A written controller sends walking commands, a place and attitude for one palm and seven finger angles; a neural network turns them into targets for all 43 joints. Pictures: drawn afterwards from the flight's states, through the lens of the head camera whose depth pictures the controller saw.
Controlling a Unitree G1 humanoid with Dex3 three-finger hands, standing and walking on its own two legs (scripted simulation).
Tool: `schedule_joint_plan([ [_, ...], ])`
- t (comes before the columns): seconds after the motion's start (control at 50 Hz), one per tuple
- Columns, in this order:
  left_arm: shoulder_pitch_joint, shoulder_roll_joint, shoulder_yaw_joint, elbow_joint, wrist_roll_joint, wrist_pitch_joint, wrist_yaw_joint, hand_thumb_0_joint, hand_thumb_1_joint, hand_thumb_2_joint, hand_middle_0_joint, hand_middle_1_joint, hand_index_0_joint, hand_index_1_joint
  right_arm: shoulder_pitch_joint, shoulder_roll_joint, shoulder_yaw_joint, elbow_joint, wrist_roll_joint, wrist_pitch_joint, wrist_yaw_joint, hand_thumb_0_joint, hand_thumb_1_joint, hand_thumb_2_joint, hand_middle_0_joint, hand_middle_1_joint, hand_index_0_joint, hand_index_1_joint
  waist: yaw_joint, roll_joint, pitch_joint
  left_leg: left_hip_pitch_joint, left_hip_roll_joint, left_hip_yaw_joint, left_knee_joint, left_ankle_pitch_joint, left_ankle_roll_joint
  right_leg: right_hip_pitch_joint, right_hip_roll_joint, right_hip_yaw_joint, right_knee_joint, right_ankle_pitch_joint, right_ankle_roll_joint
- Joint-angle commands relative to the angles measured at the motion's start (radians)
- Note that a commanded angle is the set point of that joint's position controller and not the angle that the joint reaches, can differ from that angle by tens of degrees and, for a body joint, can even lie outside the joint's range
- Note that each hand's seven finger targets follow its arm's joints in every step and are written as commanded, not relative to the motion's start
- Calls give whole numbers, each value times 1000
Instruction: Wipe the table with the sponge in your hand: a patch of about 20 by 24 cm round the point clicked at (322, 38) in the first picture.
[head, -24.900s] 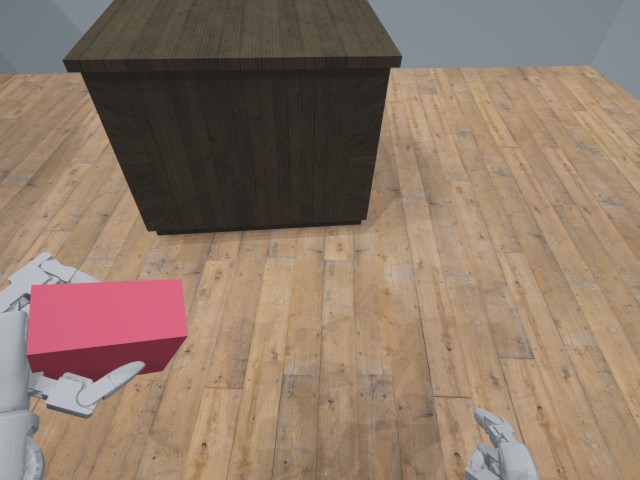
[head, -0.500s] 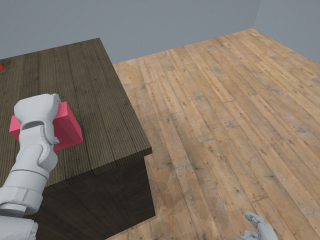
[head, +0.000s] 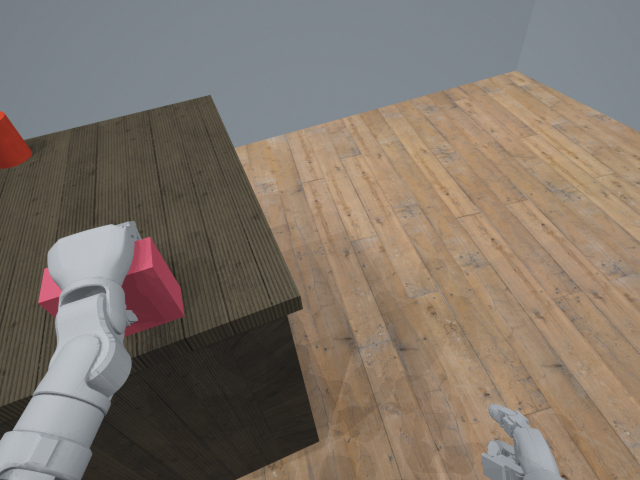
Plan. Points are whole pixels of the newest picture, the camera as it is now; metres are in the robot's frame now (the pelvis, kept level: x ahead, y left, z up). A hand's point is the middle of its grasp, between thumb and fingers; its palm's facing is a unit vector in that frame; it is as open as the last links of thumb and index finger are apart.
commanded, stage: slide across to the third lane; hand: left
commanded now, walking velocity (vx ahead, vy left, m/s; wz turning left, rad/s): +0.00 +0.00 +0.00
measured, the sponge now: (125, 301) +0.31 +0.31 +0.06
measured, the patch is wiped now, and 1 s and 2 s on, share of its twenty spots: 0.70 0.85 1.00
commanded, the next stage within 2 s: wipe forward along the third lane in 0.64 s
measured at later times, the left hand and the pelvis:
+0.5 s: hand (141, 282) +0.32 +0.26 +0.11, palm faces +0.00 +0.01 -1.00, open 10.0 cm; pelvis -0.01 -0.01 +0.00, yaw +1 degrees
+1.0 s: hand (172, 258) +0.36 +0.24 +0.11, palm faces -0.04 +0.02 -1.00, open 10.0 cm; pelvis -0.02 -0.01 +0.00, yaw +1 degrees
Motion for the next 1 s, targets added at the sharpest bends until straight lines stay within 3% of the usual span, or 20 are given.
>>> schedule_joint_plan([
  [0.0, -149, 92, 20, -124, -34, 14, -36, 0, 100, 1300, -1200, -1600, -1200, -1600, -173, -108, -31, -154, -2, -49, -4, 0, -900, -900, 200, 300, 200, 300, 3, -125, -146, 72, -25, 11, -38, 390, 26, 86, 34, -7, -26, 446, -21],
  [0.08, -250, 119, 22, -147, -21, 32, -36, 0, 100, 1300, -1200, -1600, -1200, -1600, -182, -111, -33, -143, -6, -53, -15, 0, -900, -900, 200, 300, 200, 300, -2, -116, -181, 99, -33, 12, -33, 394, 28, 95, 32, 4, -30, 459, -23],
  [0.14, -280, 58, -37, -148, -27, 31, -45, 0, 100, 1300, -1200, -1600, -1200, -1600, -188, -98, -26, -147, -4, -59, -20, 0, -900, -900, 200, 300, 200, 300, -12, -120, -157, 108, -38, 10, -29, 389, 32, 75, 32, -7, -28, 456, -21],
  [0.18, -349, 104, -15, -162, -18, 26, -48, 0, 100, 1300, -1200, -1600, -1200, -1600, -193, -103, -26, -141, -7, -58, -29, 0, -900, -900, 200, 300, 200, 300, -11, -109, -185, 117, -39, 12, -33, 377, 31, 86, 29, 6, -35, 439, -22],
  [0.24, -394, 63, -54, -137, -17, 15, -51, 0, 100, 1300, -1200, -1600, -1200, -1600, -189, -94, -20, -135, -5, -69, -34, 0, -900, -900, 200, 300, 200, 300, -21, -129, -169, 123, -42, 9, -28, 379, 35, 67, 30, -3, -31, 449, -21],
  [0.28, -443, 97, -34, -175, -11, 4, -49, 0, 100, 1300, -1200, -1600, -1200, -1600, -189, -97, -24, -136, -8, -71, -34, 0, -900, -900, 200, 300, 200, 300, -14, -108, -219, 140, -42, 5, -28, 400, 32, 94, 28, 7, -28, 457, -25],
  [0.3, -446, 76, -49, -187, -13, -3, -46, 0, 100, 1300, -1200, -1600, -1200, -1600, -193, -89, -21, -143, -7, -78, -33, 0, -900, -900, 200, 300, 200, 300, -11, -103, -226, 144, -45, 3, -24, 402, 35, 93, 28, 2, -22, 458, -25],
  [0.36, -424, 71, -41, -168, -12, -4, -39, 0, 100, 1300, -1200, -1600, -1200, -1600, -190, -89, -21, -133, -9, -80, -29, 0, -900, -900, 200, 300, 200, 300, -9, -116, -211, 140, -45, 5, -21, 422, 31, 91, 29, -2, -20, 492, -24],
  [0.48, -498, 49, -54, -136, -14, 24, 2, 0, 100, 1300, -1200, -1600, -1200, -1600, -203, -86, -18, -119, -6, -76, -27, 0, -900, -900, 200, 300, 200, 300, -5, -108, -206, 135, -43, 3, -46, 381, 21, 85, 33, -7, -33, 411, -28],
  [0.52, -550, 1, -100, -105, -19, 34, 10, 0, 100, 1300, -1200, -1600, -1200, -1600, -209, -79, -11, -113, -1, -82, -27, 0, -900, -900, 200, 300, 200, 300, -15, -121, -181, 134, -44, -3, -50, 350, 22, 55, 35, -14, -37, 376, -28],
  [0.6, -613, -56, -161, -94, -10, 48, 14, 0, 100, 1300, -1200, -1600, -1200, -1600, -208, -75, -12, -110, 0, -85, -25, 0, -900, -900, 200, 300, 200, 300, -21, -104, -219, 154, -46, -3, -47, 352, 23, 52, 34, -9, -34, 369, -32],
  [0.66, -610, -38, -138, -57, -8, 59, 15, 0, 100, 1300, -1200, -1600, -1200, -1600, -208, -78, -13, -101, -2, -82, -22, 0, -900, -900, 200, 300, 200, 300, -14, -143, -234, 146, -47, 0, -41, 364, 24, 67, 32, -7, -28, 411, -29],
  [0.68, -620, -36, -138, -68, -8, 64, 15, 0, 100, 1300, -1200, -1600, -1200, -1600, -213, -79, -13, -105, -4, -79, -21, 0, -900, -900, 200, 300, 200, 300, -6, -125, -250, 146, -48, 1, -46, 368, 21, 84, 31, -4, -31, 405, -32],
  [0.72, -603, -41, -132, -18, -4, 74, 22, 0, 100, 1300, -1200, -1600, -1200, -1600, -213, -72, -9, -98, -2, -77, -19, 0, -900, -900, 200, 300, 200, 300, -6, -146, -220, 130, -46, 2, -49, 350, 20, 68, 33, -10, -29, 390, -30],
  [0.78, -666, 42, -71, 87, 17, 91, 33, 0, 100, 1300, -1200, -1600, -1200, -1600, -197, -88, -7, -71, -7, -63, -27, 0, -900, -900, 200, 300, 200, 300, -8, -160, -186, 96, -42, 9, -67, 301, 15, 59, 32, -3, -46, 342, -28],
  [0.82, -725, 15, -101, 143, 20, 82, 33, 0, 100, 1300, -1200, -1600, -1200, -1600, -190, -80, -2, -68, -3, -65, -32, 0, -900, -900, 200, 300, 200, 300, -24, -153, -164, 85, -44, 10, -68, 276, 18, 34, 29, -4, -47, 324, -25],
  [0.86, -733, 26, -96, 199, 33, 69, 31, 0, 100, 1300, -1200, -1600, -1200, -1600, -175, -81, -7, -62, -5, -63, -38, 0, -900, -900, 200, 300, 200, 300, -27, -153, -176, 83, -45, 13, -65, 265, 19, 31, 27, 3, -50, 316, -22],
  [0.88, -754, 66, -67, 225, 43, 61, 28, 0, 100, 1300, -1200, -1600, -1200, -1600, -161, -90, -9, -56, -10, -60, -40, 0, -900, -900, 200, 300, 200, 300, -26, -142, -181, 72, -44, 15, -69, 259, 17, 39, 26, 8, -55, 310, -25],
  [0.94, -779, 35, -104, 329, 60, 30, 21, 0, 100, 1300, -1200, -1600, -1200, -1600, -123, -87, -12, -50, -8, -59, -45, 0, -900, -900, 200, 300, 200, 300, -47, -156, -164, 51, -45, 17, -59, 236, 22, 13, 23, 11, -53, 301, -19],
  [0.98, -816, 102, -51, 368, 74, 5, 23, 0, 100, 1300, -1200, -1600, -1200, -1600, -100, -98, -19, -44, -13, -53, -48, 0, -900, -900, 200, 300, 200, 300, -46, -153, -194, 36, -42, 17, -60, 240, 18, 30, 22, 16, -54, 308, -19],
])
